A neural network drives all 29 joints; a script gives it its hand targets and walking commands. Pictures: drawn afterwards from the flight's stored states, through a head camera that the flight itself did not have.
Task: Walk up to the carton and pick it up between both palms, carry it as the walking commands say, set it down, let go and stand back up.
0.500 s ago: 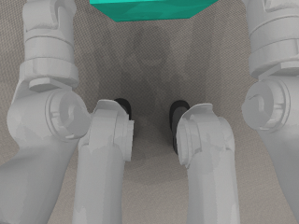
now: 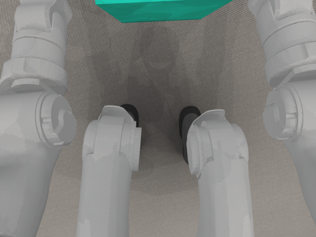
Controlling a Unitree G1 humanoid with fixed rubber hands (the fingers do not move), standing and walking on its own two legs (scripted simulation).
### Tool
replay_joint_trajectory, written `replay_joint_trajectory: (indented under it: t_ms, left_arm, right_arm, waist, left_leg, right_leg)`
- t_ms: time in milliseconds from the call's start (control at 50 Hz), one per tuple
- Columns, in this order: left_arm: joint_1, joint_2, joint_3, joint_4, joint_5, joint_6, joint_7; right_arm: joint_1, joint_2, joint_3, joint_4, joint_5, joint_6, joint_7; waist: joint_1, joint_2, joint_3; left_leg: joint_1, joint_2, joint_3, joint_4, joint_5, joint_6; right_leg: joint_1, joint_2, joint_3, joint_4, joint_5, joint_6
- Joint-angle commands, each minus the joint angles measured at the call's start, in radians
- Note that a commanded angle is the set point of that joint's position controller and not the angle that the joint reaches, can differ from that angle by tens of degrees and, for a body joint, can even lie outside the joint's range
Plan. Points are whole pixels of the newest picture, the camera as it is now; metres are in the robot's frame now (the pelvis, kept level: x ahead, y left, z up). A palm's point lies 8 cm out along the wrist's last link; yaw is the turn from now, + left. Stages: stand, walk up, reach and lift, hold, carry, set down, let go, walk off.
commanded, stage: set down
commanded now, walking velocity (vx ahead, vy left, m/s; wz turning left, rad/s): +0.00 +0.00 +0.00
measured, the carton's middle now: out of the picture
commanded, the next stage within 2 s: let go in 1.50 s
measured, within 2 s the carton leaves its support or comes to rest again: neither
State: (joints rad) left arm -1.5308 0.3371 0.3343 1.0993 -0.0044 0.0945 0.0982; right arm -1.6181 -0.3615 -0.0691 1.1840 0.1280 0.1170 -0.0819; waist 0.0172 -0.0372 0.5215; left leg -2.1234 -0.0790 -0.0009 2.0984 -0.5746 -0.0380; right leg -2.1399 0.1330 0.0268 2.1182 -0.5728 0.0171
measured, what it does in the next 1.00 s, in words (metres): rises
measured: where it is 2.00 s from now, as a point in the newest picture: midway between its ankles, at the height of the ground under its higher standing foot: (158, 144)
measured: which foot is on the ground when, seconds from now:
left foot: down 0.00-1.00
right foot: down 0.00-1.00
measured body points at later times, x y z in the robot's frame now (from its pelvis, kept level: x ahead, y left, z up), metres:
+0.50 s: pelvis +0.00 +0.00 +0.00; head +0.38 +0.00 +0.23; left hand +0.57 +0.21 -0.16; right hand +0.60 -0.16 -0.14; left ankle +0.12 +0.12 -0.37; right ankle +0.11 -0.11 -0.37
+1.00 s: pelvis +0.01 -0.01 +0.12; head +0.37 -0.01 +0.37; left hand +0.55 +0.22 -0.03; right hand +0.60 -0.17 +0.00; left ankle +0.12 +0.12 -0.37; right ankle +0.11 -0.11 -0.37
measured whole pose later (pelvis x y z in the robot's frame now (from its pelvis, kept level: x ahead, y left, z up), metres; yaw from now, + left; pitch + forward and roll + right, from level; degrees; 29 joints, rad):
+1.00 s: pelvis +0.01 -0.01 +0.12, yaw +1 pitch +28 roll +4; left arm -1.30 0.37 0.29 0.68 -0.09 0.37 0.10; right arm -1.44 -0.41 -0.05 0.66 0.17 0.44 -0.15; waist 0.02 -0.06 0.52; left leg -1.67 -0.08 0.00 1.73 -0.55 -0.04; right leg -1.70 0.12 0.07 1.78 -0.56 -0.02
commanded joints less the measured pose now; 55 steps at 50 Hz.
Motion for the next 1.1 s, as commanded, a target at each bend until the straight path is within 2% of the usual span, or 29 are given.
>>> replay_joint_trajectory:
  t_ms: [0,80,140,160,200,240,300,320,340,360,380,400,420,440,460,500,520,540,600,680,700,740,760,820,880,940,960,980,1080]
  left_arm:
    - [-0.189,0.101,-0.045,0.018,-0.076,-0.039,-0.012]
    - [-0.235,0.177,-0.005,-0.021,-0.061,-0.066,0.001]
    - [-0.266,0.195,-0.031,-0.137,-0.088,-0.072,0.010]
    - [-0.273,0.153,-0.075,-0.208,-0.112,-0.066,0.015]
    - [-0.315,0.220,-0.065,-0.331,-0.115,-0.065,0.027]
    - [-0.325,0.199,-0.094,-0.459,-0.131,-0.048,0.044]
    - [-0.298,0.202,-0.123,-0.487,-0.169,0.016,0.056]
    - [-0.253,0.197,-0.095,-0.383,-0.124,0.031,0.055]
    - [-0.230,0.199,-0.112,-0.449,-0.151,0.051,0.056]
    - [-0.227,0.173,-0.101,-0.419,-0.135,0.068,0.062]
    - [-0.208,0.116,-0.140,-0.372,-0.167,0.089,0.053]
    - [-0.145,0.184,-0.083,-0.400,-0.129,0.096,0.055]
    - [-0.191,0.099,-0.141,-0.415,-0.170,0.125,0.052]
    - [-0.196,0.122,-0.102,-0.398,-0.158,0.132,0.053]
    - [-0.193,0.142,-0.083,-0.550,-0.167,0.132,0.056]
    - [-0.204,0.210,-0.052,-0.510,-0.149,0.159,0.060]
    - [-0.217,0.216,-0.074,-0.495,-0.150,0.180,0.062]
    - [-0.255,0.218,-0.026,-0.432,-0.111,0.194,0.064]
    - [-0.236,0.229,-0.025,-0.468,-0.100,0.205,0.055]
    - [-0.173,0.142,-0.050,-0.394,-0.119,0.191,0.032]
    - [-0.192,0.198,0.001,-0.628,-0.122,0.190,0.031]
    - [-0.078,0.220,0.031,-0.608,-0.126,0.194,0.027]
    - [-0.060,0.238,0.050,-0.610,-0.108,0.201,0.018]
    - [0.001,0.270,0.046,-0.644,-0.127,0.229,0.013]
    - [-0.035,0.210,0.014,-0.655,-0.133,0.252,-0.002]
    - [-0.080,0.290,0.036,-0.740,-0.109,0.236,-0.003]
    - [-0.071,0.232,0.011,-0.797,-0.150,0.241,-0.002]
    - [-0.113,0.224,-0.037,-0.759,-0.157,0.255,-0.007]
    - [-0.073,0.234,-0.038,-0.640,-0.186,0.278,-0.022]
  right_arm:
    - [-0.275,-0.177,0.002,-0.093,0.030,-0.047,0.004]
    - [-0.313,-0.187,-0.012,-0.142,0.055,-0.060,0.005]
    - [-0.329,-0.162,0.031,-0.221,0.090,-0.055,0.001]
    - [-0.307,-0.174,0.013,-0.245,0.082,-0.049,-0.002]
    - [-0.310,-0.174,0.052,-0.315,0.125,-0.030,-0.010]
    - [-0.309,-0.228,0.014,-0.383,0.094,-0.015,-0.028]
    - [-0.304,-0.249,0.001,-0.436,0.065,0.038,-0.045]
    - [-0.266,-0.222,0.008,-0.316,0.065,0.061,-0.047]
    - [-0.226,-0.242,-0.032,-0.392,0.031,0.066,-0.046]
    - [-0.235,-0.216,0.002,-0.391,0.067,0.082,-0.044]
    - [-0.223,-0.245,-0.023,-0.341,0.038,0.095,-0.047]
    - [-0.226,-0.188,0.001,-0.424,0.066,0.102,-0.047]
    - [-0.227,-0.188,0.002,-0.430,0.067,0.120,-0.048]
    - [-0.293,-0.222,-0.005,-0.517,0.088,0.117,-0.046]
    - [-0.268,-0.214,-0.023,-0.621,0.077,0.128,-0.054]
    - [-0.291,-0.151,0.029,-0.615,0.113,0.171,-0.055]
    - [-0.305,-0.196,-0.009,-0.591,0.066,0.190,-0.060]
    - [-0.290,-0.155,0.016,-0.494,0.097,0.210,-0.058]
    - [-0.301,-0.166,0.007,-0.511,0.079,0.231,-0.048]
    - [-0.216,-0.149,-0.033,-0.436,-0.018,0.220,-0.061]
    - [-0.236,-0.228,-0.064,-0.644,-0.013,0.216,-0.067]
    - [-0.210,-0.165,0.002,-0.739,0.023,0.222,-0.072]
    - [-0.163,-0.164,-0.008,-0.722,0.042,0.234,-0.076]
    - [-0.132,-0.167,-0.009,-0.822,0.021,0.261,-0.078]
    - [-0.061,-0.143,0.017,-0.620,0.020,0.306,-0.064]
    - [-0.121,-0.200,-0.033,-0.708,0.031,0.289,-0.062]
    - [-0.127,-0.207,-0.041,-0.793,0.030,0.282,-0.063]
    - [-0.113,-0.153,-0.020,-0.688,0.053,0.294,-0.055]
    - [-0.163,-0.256,-0.050,-0.657,0.015,0.304,-0.048]
  waist:
    - [0.112,0.011,-1.259]
    - [0.193,0.031,-1.305]
    - [0.176,-0.016,-1.505]
    - [0.139,-0.003,-1.573]
    - [0.176,0.054,-1.741]
    - [0.135,0.052,-1.893]
    - [0.086,0.055,-1.960]
    - [0.149,0.075,-1.913]
    - [0.081,0.040,-2.000]
    - [0.125,0.052,-2.008]
    - [0.072,0.059,-1.939]
    - [0.152,0.048,-2.006]
    - [0.101,0.077,-2.009]
    - [0.150,0.038,-2.038]
    - [0.124,0.021,-2.146]
    - [0.206,-0.025,-2.067]
    - [0.146,-0.014,-2.020]
    - [0.223,-0.002,-1.878]
    - [0.213,0.009,-1.907]
    - [0.123,-0.005,-1.898]
    - [0.143,-0.022,-2.122]
    - [0.165,-0.141,-2.238]
    - [0.216,-0.065,-2.311]
    - [0.199,-0.155,-2.333]
    - [0.178,-0.071,-2.180]
    - [0.196,0.009,-2.169]
    - [0.171,-0.015,-2.261]
    - [0.143,0.043,-2.198]
    - [0.137,-0.022,-2.127]
  left_leg:
    - [0.465,0.051,0.024,-0.061,0.359,-0.010]
    - [0.508,0.053,0.009,-0.050,0.429,0.006]
    - [0.552,0.043,0.007,-0.053,0.467,0.014]
    - [0.572,0.044,0.015,-0.067,0.491,0.014]
    - [0.729,0.040,0.021,-0.067,0.556,0.006]
    - [0.808,0.026,0.046,-0.081,0.579,0.001]
    - [0.877,0.019,0.032,-0.109,0.546,0.005]
    - [0.816,0.020,0.052,-0.120,0.505,-0.001]
    - [0.875,0.018,0.042,-0.156,0.490,0.004]
    - [0.902,0.013,0.056,-0.184,0.474,0.003]
    - [0.890,0.017,0.056,-0.184,0.467,-0.006]
    - [0.901,0.007,0.055,-0.209,0.457,0.001]
    - [0.926,0.011,0.076,-0.220,0.447,-0.010]
    - [0.898,0.010,0.072,-0.233,0.440,-0.010]
    - [0.925,0.004,0.074,-0.248,0.480,-0.008]
    - [0.848,0.002,0.092,-0.288,0.337,0.016]
    - [0.858,0.010,0.087,-0.319,0.278,0.016]
    - [0.761,0.012,0.103,-0.339,0.205,0.014]
    - [0.783,0.005,0.092,-0.389,0.211,0.013]
    - [0.783,-0.011,0.082,-0.434,0.263,0.009]
    - [0.878,-0.023,0.093,-0.416,0.388,-0.007]
    - [0.827,-0.029,0.091,-0.425,0.514,0.006]
    - [0.851,-0.047,0.123,-0.442,0.543,0.004]
    - [0.858,-0.047,0.084,-0.511,0.566,0.023]
    - [0.800,-0.036,0.111,-0.581,0.449,0.010]
    - [0.917,-0.032,0.087,-0.609,0.504,-0.010]
    - [0.985,-0.044,0.089,-0.633,0.592,-0.001]
    - [1.012,-0.031,0.060,-0.665,0.560,0.001]
    - [1.035,-0.028,0.063,-0.754,0.496,0.005]
  right_leg:
    - [0.467,-0.084,-0.009,-0.054,0.281,0.000]
    - [0.353,-0.073,0.000,-0.043,0.284,0.010]
    - [0.516,-0.082,-0.010,-0.037,0.375,-0.003]
    - [0.559,-0.082,-0.030,-0.035,0.418,0.008]
    - [0.603,-0.072,-0.023,-0.039,0.430,-0.006]
    - [0.712,-0.059,-0.022,-0.083,0.474,-0.006]
    - [0.720,-0.055,-0.042,-0.118,0.411,-0.009]
    - [0.724,-0.069,-0.029,-0.120,0.384,-0.017]
    - [0.786,-0.057,-0.072,-0.129,0.376,-0.005]
    - [0.785,-0.056,-0.060,-0.167,0.353,-0.003]
    - [0.740,-0.061,-0.073,-0.177,0.328,-0.005]
    - [0.804,-0.058,-0.074,-0.176,0.319,-0.001]
    - [0.806,-0.055,-0.077,-0.220,0.319,-0.005]
    - [0.830,-0.059,-0.074,-0.215,0.314,-0.007]
    - [0.905,-0.043,-0.067,-0.240,0.393,-0.013]
    - [0.944,-0.060,-0.050,-0.284,0.246,0.002]
    - [0.911,-0.050,-0.070,-0.312,0.196,0.001]
    - [0.888,-0.064,-0.028,-0.344,0.105,-0.009]
    - [0.963,-0.057,-0.032,-0.374,0.166,-0.022]
    - [1.035,-0.054,-0.044,-0.419,0.265,-0.018]
    - [1.173,-0.047,-0.036,-0.412,0.408,-0.024]
    - [1.343,-0.048,-0.021,-0.417,0.639,-0.014]
    - [1.417,-0.046,0.022,-0.451,0.648,-0.018]
    - [1.516,-0.046,0.009,-0.475,0.708,-0.007]
    - [1.496,-0.056,0.058,-0.560,0.605,-0.035]
    - [1.446,-0.058,0.052,-0.602,0.628,-0.045]
    - [1.512,-0.052,0.033,-0.610,0.704,-0.036]
    - [1.455,-0.052,0.033,-0.628,0.648,-0.040]
    - [1.469,-0.068,0.013,-0.728,0.551,-0.027]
